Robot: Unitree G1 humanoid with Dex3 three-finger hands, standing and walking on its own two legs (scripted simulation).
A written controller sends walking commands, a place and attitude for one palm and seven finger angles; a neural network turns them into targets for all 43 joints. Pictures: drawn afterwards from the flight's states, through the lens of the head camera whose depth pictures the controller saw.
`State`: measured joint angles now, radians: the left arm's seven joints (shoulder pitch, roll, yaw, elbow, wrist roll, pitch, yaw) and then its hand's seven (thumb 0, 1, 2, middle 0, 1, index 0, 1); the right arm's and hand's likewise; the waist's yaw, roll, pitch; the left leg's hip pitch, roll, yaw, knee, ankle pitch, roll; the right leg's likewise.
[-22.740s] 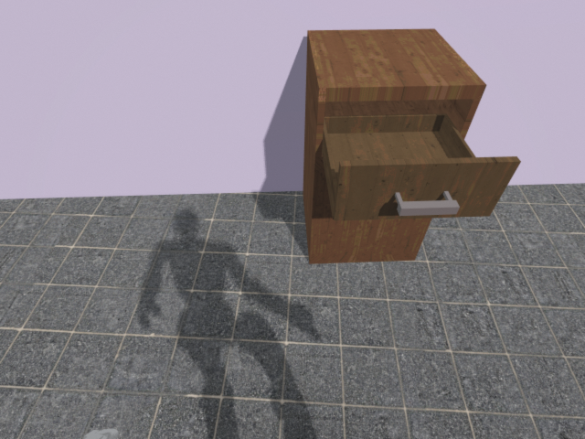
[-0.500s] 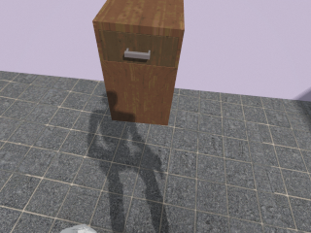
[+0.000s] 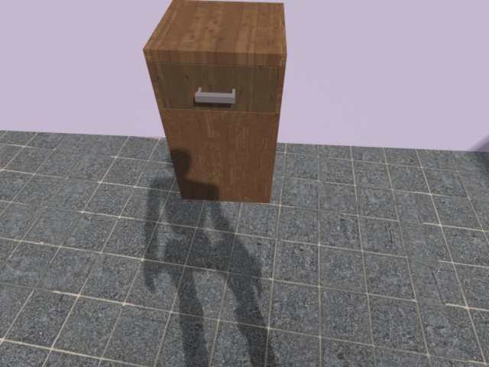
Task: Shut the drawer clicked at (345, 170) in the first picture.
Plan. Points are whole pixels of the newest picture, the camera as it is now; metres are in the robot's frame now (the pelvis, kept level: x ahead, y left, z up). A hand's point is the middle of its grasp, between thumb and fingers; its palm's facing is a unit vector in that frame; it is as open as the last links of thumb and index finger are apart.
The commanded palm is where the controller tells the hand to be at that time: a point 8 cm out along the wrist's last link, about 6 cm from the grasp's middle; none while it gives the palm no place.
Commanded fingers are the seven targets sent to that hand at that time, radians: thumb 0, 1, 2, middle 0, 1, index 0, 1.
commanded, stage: let the arm hang, fingers relaxed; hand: left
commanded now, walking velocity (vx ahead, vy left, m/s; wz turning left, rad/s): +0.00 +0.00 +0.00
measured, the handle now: (216, 94) +0.96 +0.15 -0.11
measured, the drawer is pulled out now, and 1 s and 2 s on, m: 0.00 0.00 0.00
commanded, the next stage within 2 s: look to check the result in 0.28 s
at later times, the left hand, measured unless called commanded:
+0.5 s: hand out of the picture +0.03 +0.17 -0.18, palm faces +0.00 -0.98 -0.20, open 7.4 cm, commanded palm none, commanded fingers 0.00 0.90 0.90 -0.20 -0.30 -0.20 -0.30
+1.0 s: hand out of the picture +0.04 +0.18 -0.17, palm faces +0.01 -0.98 -0.22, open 7.4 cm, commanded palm none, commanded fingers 0.00 0.90 0.90 -0.20 -0.30 -0.20 -0.30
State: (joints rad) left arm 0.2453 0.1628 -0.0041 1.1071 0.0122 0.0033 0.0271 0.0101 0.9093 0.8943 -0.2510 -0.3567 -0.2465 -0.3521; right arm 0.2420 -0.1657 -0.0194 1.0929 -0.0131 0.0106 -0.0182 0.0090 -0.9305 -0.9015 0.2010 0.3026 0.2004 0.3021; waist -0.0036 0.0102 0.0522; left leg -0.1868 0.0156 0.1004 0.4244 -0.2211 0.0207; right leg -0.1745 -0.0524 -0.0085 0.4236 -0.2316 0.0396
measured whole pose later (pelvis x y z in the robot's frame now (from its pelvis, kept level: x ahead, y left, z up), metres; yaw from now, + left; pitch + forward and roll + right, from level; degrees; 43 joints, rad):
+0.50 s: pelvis +0.01 +0.00 +0.00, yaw -1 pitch -1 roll +0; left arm 0.23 0.16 0.01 1.14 0.01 -0.01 0.03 0.01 0.91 0.89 -0.20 -0.30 -0.20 -0.30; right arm 0.27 -0.13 -0.02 1.15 -0.01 0.00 -0.02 0.00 -0.90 -0.90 0.20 0.30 0.20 0.30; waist -0.02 0.00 0.06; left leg -0.16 0.02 0.11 0.40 -0.23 0.01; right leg -0.15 -0.04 0.00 0.40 -0.24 0.03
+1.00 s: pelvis +0.01 -0.01 +0.00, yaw +0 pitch -1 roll +0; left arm 0.21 0.19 0.02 1.14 0.01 -0.01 0.02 0.01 0.91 0.89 -0.20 -0.30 -0.20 -0.30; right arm 0.22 -0.18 -0.03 1.14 -0.01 -0.01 -0.02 0.00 -0.90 -0.90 0.20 0.30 0.20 0.30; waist -0.01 0.00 0.05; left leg -0.14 0.03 0.10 0.38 -0.22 0.01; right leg -0.13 -0.04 -0.01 0.38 -0.23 0.03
